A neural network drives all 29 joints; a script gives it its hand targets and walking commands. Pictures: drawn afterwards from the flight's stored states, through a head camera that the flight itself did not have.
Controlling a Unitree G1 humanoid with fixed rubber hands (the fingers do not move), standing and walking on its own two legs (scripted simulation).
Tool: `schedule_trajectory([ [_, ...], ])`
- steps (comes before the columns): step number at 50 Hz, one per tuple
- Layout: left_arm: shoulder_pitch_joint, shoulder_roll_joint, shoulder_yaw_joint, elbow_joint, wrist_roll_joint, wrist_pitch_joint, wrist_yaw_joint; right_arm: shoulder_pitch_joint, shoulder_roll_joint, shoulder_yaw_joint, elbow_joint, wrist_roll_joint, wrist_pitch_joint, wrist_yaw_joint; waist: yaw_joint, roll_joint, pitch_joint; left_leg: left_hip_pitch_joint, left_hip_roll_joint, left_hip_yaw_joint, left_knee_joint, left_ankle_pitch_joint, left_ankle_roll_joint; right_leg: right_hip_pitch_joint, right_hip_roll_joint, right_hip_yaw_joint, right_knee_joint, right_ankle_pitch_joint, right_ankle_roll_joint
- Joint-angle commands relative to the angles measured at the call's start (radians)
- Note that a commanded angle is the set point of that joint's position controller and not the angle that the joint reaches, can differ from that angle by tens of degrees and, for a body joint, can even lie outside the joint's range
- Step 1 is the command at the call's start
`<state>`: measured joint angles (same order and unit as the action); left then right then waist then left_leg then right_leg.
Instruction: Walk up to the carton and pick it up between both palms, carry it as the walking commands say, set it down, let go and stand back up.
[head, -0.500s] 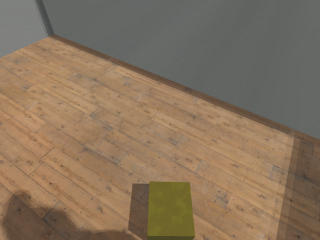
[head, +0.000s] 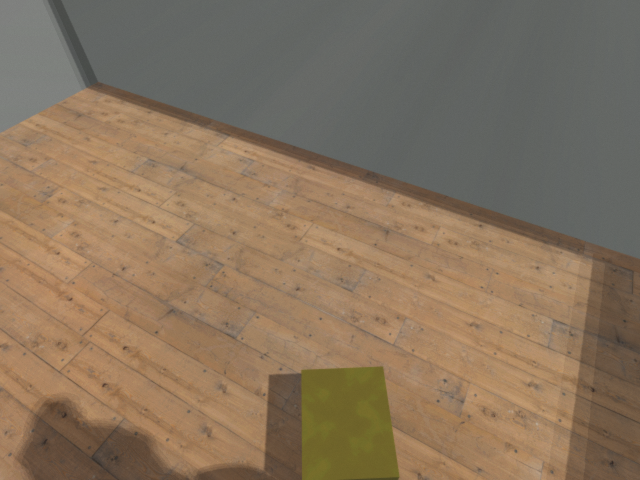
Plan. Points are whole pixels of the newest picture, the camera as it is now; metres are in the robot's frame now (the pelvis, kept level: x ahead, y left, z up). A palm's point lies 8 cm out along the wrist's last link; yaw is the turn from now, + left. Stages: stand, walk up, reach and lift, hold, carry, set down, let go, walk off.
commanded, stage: walk up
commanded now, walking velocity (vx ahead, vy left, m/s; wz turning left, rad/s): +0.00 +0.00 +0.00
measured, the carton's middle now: (345, 428) +0.39 -0.04 -0.69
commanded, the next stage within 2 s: stand in 0.14 s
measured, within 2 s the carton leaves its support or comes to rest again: neither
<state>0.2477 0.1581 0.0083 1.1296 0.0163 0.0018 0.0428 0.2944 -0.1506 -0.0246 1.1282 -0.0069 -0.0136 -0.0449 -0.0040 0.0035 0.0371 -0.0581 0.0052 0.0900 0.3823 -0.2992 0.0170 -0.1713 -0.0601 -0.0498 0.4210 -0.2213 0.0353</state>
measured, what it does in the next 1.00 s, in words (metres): lowers itself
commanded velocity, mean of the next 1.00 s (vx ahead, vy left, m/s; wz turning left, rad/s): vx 0.00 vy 0.00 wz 0.00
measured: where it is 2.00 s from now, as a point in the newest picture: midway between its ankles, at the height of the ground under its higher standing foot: outside the picture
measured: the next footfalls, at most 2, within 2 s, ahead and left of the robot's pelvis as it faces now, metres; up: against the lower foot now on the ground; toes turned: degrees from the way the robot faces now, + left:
none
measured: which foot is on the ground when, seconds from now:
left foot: down 0.00-1.00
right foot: down 0.00-1.00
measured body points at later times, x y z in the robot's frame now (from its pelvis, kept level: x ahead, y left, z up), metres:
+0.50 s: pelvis -0.03 -0.01 -0.02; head +0.02 -0.01 +0.43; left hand +0.13 +0.23 -0.15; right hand +0.13 -0.25 -0.15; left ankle -0.06 +0.10 -0.74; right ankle +0.00 -0.14 -0.74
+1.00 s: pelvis -0.09 -0.02 -0.07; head +0.03 -0.02 +0.36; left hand +0.15 +0.20 -0.18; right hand +0.14 -0.25 -0.18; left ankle -0.06 +0.10 -0.74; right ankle +0.00 -0.14 -0.74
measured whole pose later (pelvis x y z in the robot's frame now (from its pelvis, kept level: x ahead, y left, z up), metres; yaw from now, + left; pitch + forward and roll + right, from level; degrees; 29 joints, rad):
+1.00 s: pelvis -0.09 -0.02 -0.07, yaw +2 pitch +14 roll +0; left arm -0.14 0.16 0.08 0.46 0.02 0.49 -0.02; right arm -0.10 -0.22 -0.11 0.47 0.01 0.49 0.05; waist -0.02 0.02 0.03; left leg -0.83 0.03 0.05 1.02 -0.43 0.01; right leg -0.89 -0.07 -0.06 0.97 -0.31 0.00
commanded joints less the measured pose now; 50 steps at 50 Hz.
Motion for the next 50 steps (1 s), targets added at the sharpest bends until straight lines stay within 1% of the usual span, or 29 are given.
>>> schedule_trajectory([
  [1,0.072,0.082,0.013,-0.004,0.000,-0.003,0.004,0.072,-0.081,-0.011,-0.008,0.000,-0.002,-0.004,0.005,-0.003,0.016,-0.069,0.108,-0.070,-0.056,0.324,-0.002,0.037,-0.068,0.051,-0.030,0.273,-0.047],
  [7,0.071,0.079,0.014,0.000,0.000,-0.006,0.005,0.076,-0.078,-0.006,0.000,0.000,0.000,-0.004,0.002,-0.005,0.022,-0.070,0.108,-0.071,-0.062,0.275,-0.008,0.029,-0.069,0.060,-0.043,0.265,-0.049],
  [8,0.075,0.087,0.015,-0.002,-0.007,-0.006,0.000,0.078,-0.084,-0.012,-0.008,-0.003,-0.001,-0.004,0.001,-0.009,0.021,-0.081,0.117,-0.065,-0.062,0.279,-0.014,0.035,-0.072,0.059,-0.043,0.281,-0.049],
  [10,0.077,0.085,0.016,0.000,-0.007,-0.007,-0.001,0.079,-0.084,-0.012,-0.010,-0.003,-0.002,-0.003,0.001,-0.006,0.015,-0.085,0.115,-0.062,-0.064,0.269,-0.017,0.041,-0.073,0.061,-0.044,0.285,-0.050],
  [17,0.085,0.079,0.015,0.002,-0.006,-0.007,-0.003,0.085,-0.077,-0.009,-0.013,-0.004,-0.001,-0.001,0.001,-0.005,0.031,-0.096,0.116,-0.063,-0.081,0.189,-0.021,0.029,-0.070,0.067,-0.062,0.233,-0.047],
  [18,-0.266,0.097,-0.011,-0.349,-0.103,-0.012,-0.021,-0.265,-0.147,0.060,-0.364,0.056,0.016,0.008,0.023,0.012,-0.163,-0.527,-0.005,-0.018,0.089,-0.096,-0.002,-0.189,0.045,0.057,0.058,-0.140,-0.130],
  [19,-0.617,0.131,-0.031,-0.578,-0.096,0.082,-0.014,-0.616,-0.104,0.067,-0.554,0.092,0.089,-0.001,0.000,0.023,-0.151,-0.513,0.030,-0.061,0.119,-0.161,0.015,-0.183,0.029,0.049,0.097,-0.166,-0.102],
  [20,-0.487,0.185,-0.018,-0.509,-0.087,0.151,-0.020,-0.566,-0.126,0.049,-0.565,0.088,0.174,-0.011,0.017,-0.023,-0.113,-0.528,0.031,-0.042,0.116,-0.202,0.024,-0.139,0.049,-0.017,0.112,-0.192,-0.069],
  [21,-0.394,0.211,-0.031,-0.450,-0.118,0.234,-0.031,-0.470,-0.183,0.031,-0.561,0.088,0.258,-0.012,-0.014,-0.015,-0.100,-0.527,0.039,-0.021,0.101,-0.224,0.023,-0.131,0.047,-0.039,0.120,-0.195,-0.061],
  [22,-0.334,0.226,-0.014,-0.445,-0.108,0.333,-0.038,-0.373,-0.196,0.026,-0.514,0.081,0.359,-0.007,-0.012,0.020,-0.060,-0.560,0.047,-0.032,0.087,-0.219,0.028,-0.089,0.035,-0.029,0.137,-0.172,-0.069],
  [23,-0.286,0.219,-0.008,-0.414,-0.090,0.424,-0.039,-0.293,-0.198,0.017,-0.455,0.060,0.462,-0.005,-0.014,0.016,-0.017,-0.624,0.037,-0.048,0.114,-0.155,0.039,-0.071,0.036,-0.006,0.160,-0.092,-0.079],
  [24,-0.232,0.204,0.003,-0.392,-0.072,0.499,-0.039,-0.229,-0.178,0.009,-0.431,0.040,0.544,0.002,-0.012,0.004,-0.028,-0.633,0.026,-0.061,0.141,-0.067,0.040,-0.088,0.038,0.014,0.166,-0.004,-0.082],
  [25,-0.152,0.176,0.002,-0.399,-0.063,0.553,-0.043,-0.157,-0.155,0.009,-0.441,0.040,0.603,0.012,-0.027,0.016,-0.116,-0.592,0.014,-0.076,0.179,0.093,0.044,-0.080,0.056,0.022,0.188,0.149,-0.083],
  [26,-0.086,0.148,-0.006,-0.438,-0.063,0.592,-0.050,-0.103,-0.137,0.012,-0.464,0.051,0.636,0.018,-0.040,0.024,-0.226,-0.523,0.000,-0.090,0.204,0.274,0.047,-0.060,0.070,0.024,0.203,0.308,-0.086],
  [27,-0.051,0.124,-0.015,-0.469,-0.071,0.618,-0.056,-0.082,-0.124,0.018,-0.486,0.070,0.654,0.022,-0.053,0.020,-0.305,-0.462,-0.010,-0.102,0.218,0.413,0.047,-0.031,0.084,0.033,0.208,0.445,-0.084],
  [28,-0.040,0.110,-0.014,-0.490,-0.068,0.611,-0.065,-0.076,-0.099,0.011,-0.496,0.062,0.646,0.032,-0.048,0.011,-0.332,-0.443,-0.015,-0.111,0.209,0.480,0.048,-0.017,0.090,0.053,0.202,0.517,-0.083],
  [29,-0.060,0.105,-0.001,-0.516,-0.059,0.591,-0.069,-0.095,-0.086,-0.010,-0.512,0.038,0.625,0.042,-0.042,0.007,-0.325,-0.451,-0.019,-0.113,0.190,0.480,0.046,-0.022,0.091,0.071,0.192,0.529,-0.079],
  [31,-0.126,0.099,0.035,-0.581,-0.019,0.541,-0.072,-0.174,-0.075,-0.034,-0.570,-0.002,0.571,0.055,-0.033,0.016,-0.289,-0.484,-0.014,-0.116,0.190,0.424,0.030,-0.071,0.087,0.082,0.192,0.486,-0.066],
  [34,-0.222,0.109,0.079,-0.661,0.029,0.453,-0.083,-0.265,-0.096,-0.076,-0.654,-0.065,0.480,0.075,-0.033,0.036,-0.318,-0.557,-0.017,-0.106,0.280,0.369,-0.004,-0.211,0.081,0.062,0.276,0.398,-0.061],
  [35,-0.244,0.113,0.088,-0.690,0.033,0.429,-0.085,-0.269,-0.102,-0.094,-0.674,-0.072,0.455,0.082,-0.033,0.039,-0.358,-0.571,-0.023,-0.103,0.311,0.364,-0.011,-0.242,0.078,0.053,0.306,0.383,-0.062],
  [38,-0.278,0.101,0.098,-0.732,0.037,0.396,-0.081,-0.294,-0.118,-0.119,-0.725,-0.049,0.410,0.094,-0.035,0.040,-0.441,-0.602,-0.037,-0.100,0.384,0.305,-0.020,-0.303,0.080,0.024,0.387,0.317,-0.060],
  [41,-0.300,0.077,0.089,-0.768,0.020,0.419,-0.072,-0.322,-0.148,-0.124,-0.767,-0.022,0.425,0.097,-0.030,0.033,-0.469,-0.633,-0.038,-0.092,0.420,0.176,-0.027,-0.339,0.084,0.004,0.435,0.196,-0.058],
  [45,-0.347,0.082,0.086,-0.776,0.010,0.472,-0.060,-0.371,-0.156,-0.105,-0.768,0.007,0.478,0.095,-0.014,0.012,-0.365,-0.728,-0.027,-0.083,0.411,-0.054,-0.023,-0.364,0.073,0.005,0.446,-0.001,-0.049],
  [47,-0.416,0.092,0.088,-0.770,0.004,0.485,-0.060,-0.431,-0.154,-0.102,-0.757,0.015,0.493,0.091,-0.013,0.004,-0.315,-0.769,-0.020,-0.080,0.413,-0.140,-0.016,-0.388,0.068,0.008,0.450,-0.073,-0.047],
  [50,-0.545,0.110,0.106,-0.744,-0.002,0.493,-0.061,-0.548,-0.160,-0.114,-0.744,0.020,0.503,0.085,-0.011,-0.001,-0.303,-0.802,-0.015,-0.073,0.427,-0.220,-0.008,-0.409,0.064,0.015,0.449,-0.148,-0.046],
])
